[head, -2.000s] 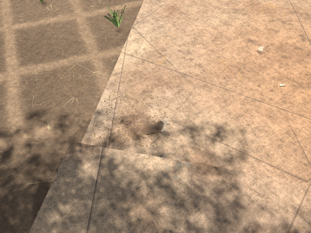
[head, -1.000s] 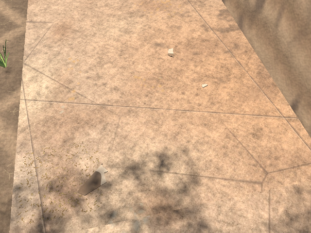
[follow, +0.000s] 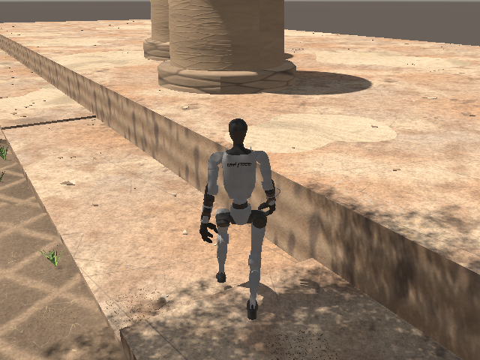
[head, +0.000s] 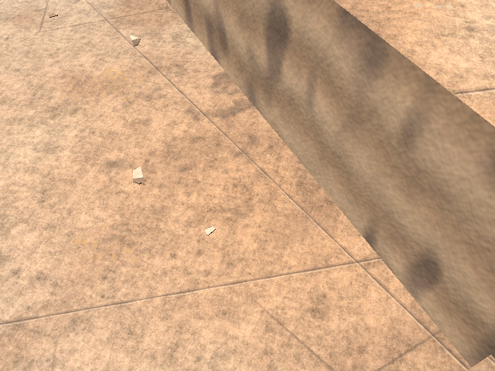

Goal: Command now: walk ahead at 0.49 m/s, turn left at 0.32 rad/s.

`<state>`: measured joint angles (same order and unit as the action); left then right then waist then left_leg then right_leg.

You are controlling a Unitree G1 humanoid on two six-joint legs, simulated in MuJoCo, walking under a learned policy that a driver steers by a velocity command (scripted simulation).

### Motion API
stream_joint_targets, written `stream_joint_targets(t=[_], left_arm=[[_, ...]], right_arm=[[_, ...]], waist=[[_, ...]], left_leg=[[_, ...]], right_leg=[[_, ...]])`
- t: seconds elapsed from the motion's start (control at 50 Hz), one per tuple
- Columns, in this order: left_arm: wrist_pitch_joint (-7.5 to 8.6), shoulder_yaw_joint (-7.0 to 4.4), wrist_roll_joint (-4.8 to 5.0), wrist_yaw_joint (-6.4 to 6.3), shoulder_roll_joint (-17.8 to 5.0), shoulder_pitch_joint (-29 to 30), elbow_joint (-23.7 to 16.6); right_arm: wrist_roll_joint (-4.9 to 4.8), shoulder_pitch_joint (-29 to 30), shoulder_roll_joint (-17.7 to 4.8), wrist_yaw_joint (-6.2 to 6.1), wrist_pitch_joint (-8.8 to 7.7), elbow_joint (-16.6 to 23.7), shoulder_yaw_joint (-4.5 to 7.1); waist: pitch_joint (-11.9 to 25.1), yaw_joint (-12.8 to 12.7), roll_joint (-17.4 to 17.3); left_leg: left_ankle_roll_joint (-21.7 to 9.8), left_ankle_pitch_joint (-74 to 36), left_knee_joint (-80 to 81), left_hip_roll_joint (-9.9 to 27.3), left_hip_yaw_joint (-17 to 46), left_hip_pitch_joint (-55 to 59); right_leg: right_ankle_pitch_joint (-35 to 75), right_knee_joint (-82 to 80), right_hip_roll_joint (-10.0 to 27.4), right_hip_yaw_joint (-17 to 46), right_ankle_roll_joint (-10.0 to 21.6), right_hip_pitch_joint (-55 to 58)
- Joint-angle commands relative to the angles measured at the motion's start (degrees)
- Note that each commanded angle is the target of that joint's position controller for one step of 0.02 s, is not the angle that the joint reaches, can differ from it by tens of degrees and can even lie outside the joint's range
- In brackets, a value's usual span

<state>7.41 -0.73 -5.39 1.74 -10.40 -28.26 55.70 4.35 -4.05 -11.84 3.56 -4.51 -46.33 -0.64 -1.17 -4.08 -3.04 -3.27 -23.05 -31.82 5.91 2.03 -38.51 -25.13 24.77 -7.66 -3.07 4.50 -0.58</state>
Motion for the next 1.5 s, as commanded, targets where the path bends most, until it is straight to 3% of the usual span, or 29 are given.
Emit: stream_joint_targets(t=[0.02, 0.14, 0.2, 0.22, 0.24, 0.26, 0.28, 0.34, 0.38, 0.42, 0.44, 0.48, 0.52, 0.58, 0.6, 0.62, 0.64, 0.68, 0.74, 0.86, 1.0, 1.02, 1.04, 1.06, 1.12, 1.32, 1.42, 1.48, 1.5], left_arm=[[-0.78, 0.4, -0.55, 0.59, -3.9, -8.7, 2.1], [-1.0, 0.43, 1.66, -1.73, -6.9, -14.4, 5.7], [-1.66, 0.07, -1.79, 0.27, -10.6, -9.8, 3.4], [-1.09, -1.6, 5.8, -1.54, -10.1, -1.2, 1.5], [0.55, 1.75, 7.67, -1.26, -3.4, -8.7, 0.8], [2.32, 0.12, 9.78, -1.04, -9.6, -5.7, -0.2], [2.63, -0.3, 10.81, -1.87, -9.6, 3.6, -5.8], [1.16, -0.85, 6.86, -3.94, -6.8, 7.9, -11.3], [-0.85, -0.39, 6.2, -4.16, -3.4, 5.2, -12.3], [-0.47, -1.74, 6.35, -5.11, -7.5, 12.0, -16.0], [0.34, -2.35, 4.47, -4.89, -8.4, 13.4, -14.9], [0.88, -2.65, 5.1, -4.1, -6.3, 17.5, -16.8], [-0.29, -3.31, 6.78, -4.22, -8.8, 22.0, -19.5], [-0.79, -5.09, 4.46, -4.07, -12.6, 15.5, -18.1], [-0.61, -5.45, 3.36, -4.04, -15.1, 9.7, -17.7], [-1.04, -5.02, 2.37, -3.4, -15.8, 8.6, -18.0], [-1.85, -5.1, 4.24, -2.7, -14.8, 10.2, -19.3], [-4.13, -3.71, 4.76, -3.52, -10.1, 17.8, -20.9], [-5.62, -3.88, 3.31, -3.61, -10.5, 23.3, -20.1], [-5.65, -5.35, 4.58, -4.45, -12.7, 24.1, -19.1], [-7.43, -6.04, 6.52, -4.14, -13.4, 23.8, -16.3], [-7.93, -5.79, 6.55, -3.97, -11.6, 21.7, -15.2], [-8.13, -4.84, 4.8, -3.39, -8.1, 20.8, -16.3], [-7.43, -5.2, 4.62, -3.78, -9.5, 26.6, -19.4], [-7.6, -6.56, 4.78, -4.94, -12.4, 25.4, -16.6], [-6.28, -5.15, 5.62, -3.2, -9.8, 28.5, -17.3], [-4.74, -5.03, 6.46, -1.17, -10.5, 26.7, -16.3], [-2.77, -5.06, 5.82, -0.54, -9.7, 20.2, -13.4], [-2.23, -5.47, 4.83, -0.7, -11.9, 15.0, -12.0]], right_arm=[[-0.1, 7.2, -2.4, 0.29, 0.54, 4.4, 0.07], [0.69, 12.2, -4.8, -0.79, 1.98, 4.3, 0.86], [-2.33, -10.1, -13.2, -2.13, 0.63, -1.6, 4.54], [-8.46, -21.1, -19.0, -1.79, 0.66, -4.1, 7.49], [-7.16, -32.7, -18.7, -1.09, 0.4, -7.4, 6.44], [-7.86, -37.1, -12.9, -0.56, 1.35, -9.0, 6.18], [-7.32, -30.9, -11.9, -1.3, 1.76, -8.5, 6.08], [-4.61, -10.8, -11.1, -2.79, 1.65, -2.6, 4.64], [-4.09, -4.9, -13.1, -2.29, 1.33, -0.3, 4.95], [-4.84, -0.4, -12.5, -3.68, -0.55, 1.8, 4.68], [-4.65, -2.9, -12.0, -4.59, -0.86, 1.8, 4.91], [-5.69, -11.1, -13.5, -5.27, -0.27, -0.8, 5.44], [-6.98, -12.3, -12.9, -5.76, 0.6, -2.0, 5.79], [-6.19, -11.9, -8.7, -6.35, 2.43, -0.5, 6.15], [-5.03, -12.2, -5.8, -6.06, 2.71, 1.7, 5.38], [-5.97, -26.1, -1.1, -5.17, 2.26, 1.9, 3.82], [-6.21, -28.5, -7.7, -4.35, 2.62, 1.9, 4.11], [-6.11, -15.6, -12.8, -5.23, 5.61, 4.0, 6.12], [-6.18, -14.3, -10.0, -5.52, 8.08, 5.7, 6.41], [-5.1, -10.7, -7.9, -5.02, 7.61, 8.1, 5.85], [-4.76, -12.8, -9.2, -3.48, 8.37, 7.7, 7.34], [-4.43, -14.4, -10.8, -3.69, 8.31, 7.4, 8.02], [-4.14, -14.8, -17.3, -4.78, 8.13, 8.6, 9.36], [-2.4, -14.0, -20.4, -4.49, 7.13, 10.4, 9.58], [-4.2, -6.1, -14.2, -4.72, 4.89, 11.8, 7.98], [-4.92, -8.9, -14.7, -6.58, 6.54, 12.0, 8.29], [-5.1, -9.8, -12.8, -5.46, 6.13, 11.0, 7.21], [-4.88, -9.4, -10.2, -5.52, 5.2, 10.1, 6.04], [-4.45, -8.7, -7.4, -5.52, 4.6, 10.6, 5.19]], waist=[[-8.3, -1.6, 3.3], [-8.8, -4.2, 0.2], [0.8, 6.2, 1.5], [1.8, 14.1, -4.5], [26.3, 15.6, -20.4], [36.2, 19.2, -7.7], [27.2, 16.4, -6.2], [6.8, 3.9, 10.9], [0.2, -1.7, 6.8], [-7.9, -2.2, 3.4], [-4.3, 0.3, 5.1], [3.5, 2.8, -0.8], [2.7, 3.8, -3.6], [5.7, 0.3, -3.1], [12.6, -1.1, 3.1], [23.8, 4.7, 22.4], [30.4, 4.5, 21.4], [17.3, 2.8, 9.3], [7.2, 5.9, 11.9], [11.5, 5.4, 10.1], [9.1, 6.7, 10.0], [6.7, 6.8, 5.6], [4.3, 4.5, -11.4], [4.0, 7.0, -13.3], [4.7, 3.9, -3.2], [6.7, 5.6, -5.8], [5.0, 6.5, -7.6], [4.2, 2.7, -4.5], [5.7, 1.2, 1.1]], left_leg=[[-1.0, -4.6, 3.8, 2.2, 0.9, -1.3], [-0.3, 10.1, 11.9, -0.2, -3.4, 2.3], [-4.2, 8.1, 4.0, -4.4, -6.4, 36.6], [-8.7, -20.3, -10.3, 0.0, -1.4, 59.7], [-23.9, -32.5, -10.7, 17.4, 23.1, 86.5], [-25.2, -9.7, -1.9, 16.0, 31.1, 90.1], [-21.6, 4.3, 3.8, 13.3, 29.4, 82.0], [-19.2, 6.4, 13.2, 12.2, 26.2, 37.8], [-17.7, 12.1, 16.5, 10.4, 21.4, 17.2], [-11.1, 10.6, 20.8, -1.4, 7.9, -0.5], [-8.9, 11.0, 16.8, -7.6, 2.8, -3.9], [-8.5, 13.3, 15.4, -5.3, 5.7, 3.6], [-6.4, 18.6, 12.3, -3.5, 11.0, 14.4], [-1.8, 18.8, -3.6, -5.9, 14.3, 22.7], [1.1, 32.0, -17.8, -10.1, 10.6, 18.0], [4.1, 68.0, -39.7, -16.9, 10.1, 4.4], [4.6, 64.4, -48.0, -11.7, 11.3, 0.7], [6.6, 53.4, -49.5, -7.1, 4.5, -3.8], [6.9, 48.3, -41.5, -4.9, 0.6, 4.8], [5.2, 42.7, -23.9, -2.6, -0.9, 10.9], [-0.4, 37.0, -1.1, -6.4, -6.2, 24.8], [-2.9, 34.4, 6.0, -4.8, -1.4, 28.2], [-9.1, 23.2, 12.3, 9.9, 20.3, 34.0], [-17.4, 23.3, 16.3, 15.5, 30.9, 29.9], [-9.4, 27.1, 14.6, 7.8, 19.9, 29.1], [-9.6, 19.9, 10.8, 3.9, 19.9, 32.6], [-9.9, 48.9, 13.8, 2.7, 24.2, 25.9], [-6.3, 52.8, 9.0, -1.4, 23.2, 20.2], [-3.4, 52.8, -1.4, -5.2, 18.6, 14.3]], right_leg=[[20.5, -3.3, 18.7, 7.5, 7.7, -3.6], [37.8, 2.2, 16.7, 4.1, 3.0, 10.5], [56.1, 20.2, 14.7, 0.6, -1.6, -1.2], [44.6, 51.0, 10.2, -0.9, -4.8, -31.6], [-16.9, 88.3, 2.6, 1.4, -9.4, -50.0], [-16.7, 87.4, 5.3, 9.9, -8.2, -52.3], [-12.4, 82.7, 8.8, 8.1, -6.9, -58.0], [-4.3, 75.8, 12.1, 5.9, -7.6, -50.4], [-5.9, 70.9, 15.1, 5.9, -7.6, -46.6], [11.0, 37.5, 13.8, 4.7, -8.0, -35.8], [26.4, 23.2, 10.3, 2.3, -8.6, -23.3], [42.5, 12.2, 5.0, 2.4, -10.4, -13.4], [40.9, 3.7, 5.5, 6.6, -9.8, -16.5], [39.7, 0.8, 7.5, 7.2, -6.3, -11.9], [60.9, 5.4, 15.6, 11.7, -3.6, 0.2], [74.0, 6.9, 33.9, 32.9, 8.9, 17.5], [51.9, 3.1, 35.8, 42.4, 11.1, 17.6], [23.7, -2.4, 27.8, 29.4, 7.3, 2.9], [19.3, -7.6, 21.0, 16.2, 6.0, -17.9], [26.6, -9.2, 25.5, 10.6, 9.2, -15.6], [12.4, -3.7, 24.1, 2.9, 3.0, -17.1], [7.3, 3.3, 21.2, -0.7, -1.0, -21.5], [-4.8, 22.8, 12.9, -7.6, -7.4, -35.8], [-11.5, 32.7, 7.1, 1.8, -7.9, -43.6], [2.1, 39.0, 9.5, 7.7, -6.5, -43.2], [8.0, 22.2, 6.6, 8.6, -8.9, -33.9], [4.4, 12.1, 6.2, 5.4, -6.0, -23.5], [10.8, -1.2, 7.1, 4.4, -2.7, -9.3], [9.6, -3.2, 14.4, 12.2, -0.2, -1.6]])
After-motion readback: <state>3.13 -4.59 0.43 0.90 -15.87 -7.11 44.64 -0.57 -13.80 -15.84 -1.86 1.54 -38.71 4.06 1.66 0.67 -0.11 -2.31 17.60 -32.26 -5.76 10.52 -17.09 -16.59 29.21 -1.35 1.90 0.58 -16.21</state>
